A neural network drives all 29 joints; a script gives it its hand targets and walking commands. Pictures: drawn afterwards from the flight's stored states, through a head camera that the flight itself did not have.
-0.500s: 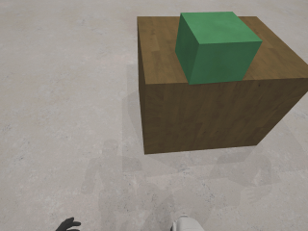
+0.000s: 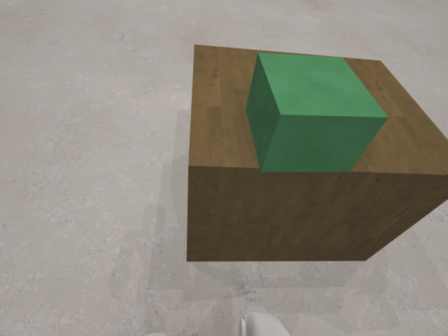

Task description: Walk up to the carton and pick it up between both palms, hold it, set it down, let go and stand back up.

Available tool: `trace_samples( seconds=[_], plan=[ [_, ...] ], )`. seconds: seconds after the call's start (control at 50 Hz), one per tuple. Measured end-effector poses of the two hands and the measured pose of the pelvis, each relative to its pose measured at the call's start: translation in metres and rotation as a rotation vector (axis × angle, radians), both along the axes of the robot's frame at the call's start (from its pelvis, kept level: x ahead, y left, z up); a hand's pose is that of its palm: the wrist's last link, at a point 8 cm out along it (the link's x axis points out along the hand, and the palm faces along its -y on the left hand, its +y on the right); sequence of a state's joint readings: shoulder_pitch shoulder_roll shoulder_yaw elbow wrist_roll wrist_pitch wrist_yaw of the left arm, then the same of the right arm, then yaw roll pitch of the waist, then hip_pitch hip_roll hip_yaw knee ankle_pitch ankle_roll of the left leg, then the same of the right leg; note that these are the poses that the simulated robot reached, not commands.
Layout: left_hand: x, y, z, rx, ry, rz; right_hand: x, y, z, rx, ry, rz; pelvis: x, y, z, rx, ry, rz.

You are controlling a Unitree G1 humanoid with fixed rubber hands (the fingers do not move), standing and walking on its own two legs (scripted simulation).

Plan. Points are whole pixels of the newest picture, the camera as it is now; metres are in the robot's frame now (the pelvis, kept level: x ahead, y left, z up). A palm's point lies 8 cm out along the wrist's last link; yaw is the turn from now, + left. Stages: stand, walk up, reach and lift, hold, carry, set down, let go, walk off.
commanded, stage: walk up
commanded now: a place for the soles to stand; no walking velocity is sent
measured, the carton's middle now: (303, 112) +0.67 -0.22 +0.02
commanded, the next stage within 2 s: none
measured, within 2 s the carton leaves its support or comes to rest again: neither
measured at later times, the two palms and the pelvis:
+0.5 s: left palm (144, 319) +0.18 +0.15 -0.13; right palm (382, 270) +0.28 -0.36 -0.09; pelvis +0.14 -0.12 +0.00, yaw +3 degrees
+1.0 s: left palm (173, 259) +0.27 +0.10 -0.07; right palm (394, 249) +0.33 -0.41 -0.09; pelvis +0.19 -0.16 +0.02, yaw +4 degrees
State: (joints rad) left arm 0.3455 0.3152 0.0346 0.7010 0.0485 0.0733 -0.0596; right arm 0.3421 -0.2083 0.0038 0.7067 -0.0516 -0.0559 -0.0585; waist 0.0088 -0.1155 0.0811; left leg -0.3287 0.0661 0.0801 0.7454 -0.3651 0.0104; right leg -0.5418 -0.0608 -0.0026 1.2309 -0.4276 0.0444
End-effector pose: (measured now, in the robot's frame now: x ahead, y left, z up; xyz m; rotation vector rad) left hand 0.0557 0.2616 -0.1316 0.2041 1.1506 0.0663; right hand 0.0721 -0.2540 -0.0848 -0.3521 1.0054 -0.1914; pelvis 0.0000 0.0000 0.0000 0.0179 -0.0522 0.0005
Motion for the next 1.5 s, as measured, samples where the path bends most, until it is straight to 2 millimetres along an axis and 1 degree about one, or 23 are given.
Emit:
trace_samples(
  seconds=[0.08,0.12,0.16,0.2,0.22,0.26,0.32,0.4,0.44,0.48,0.52,0.56,0.66,0.74,0.82,0.96,1.08,1.18,1.32,1.5],
  plan=[
    [0.05,-0.03,0.013,-0.011,-0.057,-0.04,-0.003,-0.036,-0.004,0.001,0.065,-0.038,0.025,-0.025,0.004,0.004,0.007,-0.01],
    [0.075,-0.047,0.018,-0.001,-0.085,-0.065,0.0,-0.058,-0.01,0.007,0.087,-0.06,0.039,-0.04,0.001,0.008,0.008,-0.014],
    [0.098,-0.062,0.019,0.022,-0.119,-0.083,0.007,-0.082,-0.022,0.011,0.11,-0.075,0.054,-0.059,-0.007,0.005,0.005,-0.016],
    [0.114,-0.075,0.017,0.048,-0.148,-0.077,0.017,-0.104,-0.034,0.014,0.142,-0.086,0.067,-0.075,-0.015,-0.015,0.002,-0.013],
    [0.118,-0.08,0.017,0.054,-0.153,-0.061,0.024,-0.112,-0.037,0.014,0.158,-0.089,0.073,-0.081,-0.016,-0.015,0.004,-0.009],
    [0.121,-0.088,0.019,0.068,-0.147,-0.022,0.045,-0.122,-0.038,0.012,0.168,-0.072,0.084,-0.089,-0.015,-0.018,0.006,0.005],
    [0.117,-0.097,0.022,0.083,-0.104,0.022,0.086,-0.126,-0.031,0.021,0.129,-0.017,0.1,-0.098,-0.007,-0.023,0.004,0.024],
    [0.111,-0.106,0.02,0.079,-0.043,0.063,0.146,-0.116,-0.015,0.057,0.04,0.052,0.122,-0.109,0.002,-0.027,0.01,0.046],
    [0.112,-0.109,0.015,0.068,-0.019,0.073,0.173,-0.109,-0.008,0.071,-0.015,0.076,0.132,-0.112,0.001,-0.025,0.01,0.05],
    [0.116,-0.113,0.006,0.052,-0.001,0.079,0.196,-0.103,-0.006,0.077,-0.073,0.091,0.141,-0.114,-0.003,-0.025,0.007,0.053],
    [0.123,-0.118,0.001,0.041,0.016,0.092,0.211,-0.1,-0.004,0.087,-0.098,0.094,0.147,-0.118,-0.005,-0.015,0.005,0.063],
    [0.132,-0.124,0.0,0.04,0.017,0.102,0.221,-0.101,-0.003,0.092,-0.098,0.094,0.153,-0.124,-0.004,-0.009,0.002,0.07],
    [0.156,-0.144,0.012,0.045,-0.05,0.108,0.238,-0.114,-0.01,0.121,-0.069,0.1,0.165,-0.141,-0.002,-0.004,0.01,0.072],
    [0.169,-0.159,0.028,0.046,-0.088,0.107,0.247,-0.127,-0.012,0.148,-0.031,0.09,0.176,-0.152,0.006,-0.012,0.009,0.085],
    [0.185,-0.166,0.043,0.055,-0.117,0.096,0.254,-0.139,-0.008,0.151,-0.025,0.089,0.182,-0.157,0.014,-0.009,0.016,0.088],
    [0.212,-0.162,0.056,0.078,-0.171,0.076,0.258,-0.151,-0.004,0.137,-0.027,0.078,0.188,-0.16,0.019,-0.011,0.019,0.079],
    [0.224,-0.157,0.057,0.076,-0.189,0.063,0.249,-0.151,-0.002,0.132,-0.014,0.062,0.191,-0.158,0.02,-0.012,0.017,0.067],
    [0.224,-0.154,0.053,0.06,-0.169,0.058,0.235,-0.148,-0.003,0.127,0.019,0.041,0.193,-0.153,0.021,-0.015,0.016,0.061],
    [0.214,-0.148,0.044,0.046,-0.118,0.056,0.218,-0.142,-0.004,0.118,0.06,0.016,0.193,-0.144,0.022,-0.017,0.021,0.05],
    [0.199,-0.138,0.037,0.042,-0.07,0.061,0.212,-0.133,-0.002,0.111,0.061,0.006,0.191,-0.134,0.022,-0.021,0.022,0.038]
  ],
)
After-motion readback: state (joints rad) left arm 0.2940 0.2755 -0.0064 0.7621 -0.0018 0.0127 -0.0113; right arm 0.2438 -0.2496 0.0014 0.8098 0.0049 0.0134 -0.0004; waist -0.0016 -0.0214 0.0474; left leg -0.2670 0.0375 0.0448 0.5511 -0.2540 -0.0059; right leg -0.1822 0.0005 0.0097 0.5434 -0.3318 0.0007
